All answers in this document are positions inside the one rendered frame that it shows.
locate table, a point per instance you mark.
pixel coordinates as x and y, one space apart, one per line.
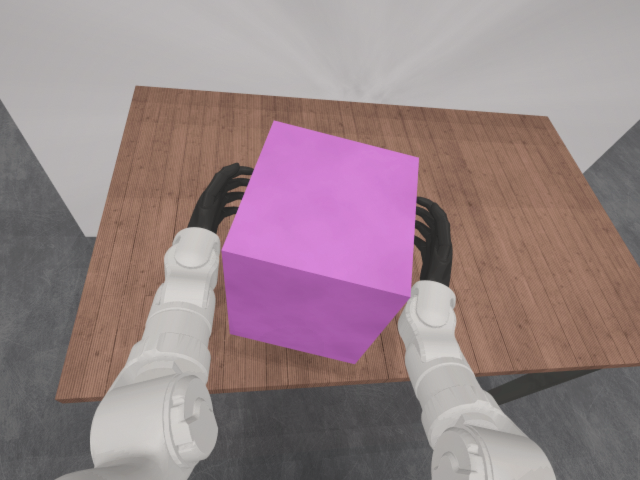
544 284

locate carton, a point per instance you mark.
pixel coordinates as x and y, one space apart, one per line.
319 255

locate robot right upper arm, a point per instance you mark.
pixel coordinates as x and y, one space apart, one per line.
467 452

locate robot right hand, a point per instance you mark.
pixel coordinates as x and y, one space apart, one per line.
437 251

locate robot left upper arm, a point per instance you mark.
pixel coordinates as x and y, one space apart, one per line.
157 429

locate robot right forearm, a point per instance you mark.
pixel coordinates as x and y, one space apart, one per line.
442 379

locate robot left hand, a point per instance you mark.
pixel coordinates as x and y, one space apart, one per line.
210 209

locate robot left forearm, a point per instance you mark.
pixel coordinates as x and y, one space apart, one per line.
179 324

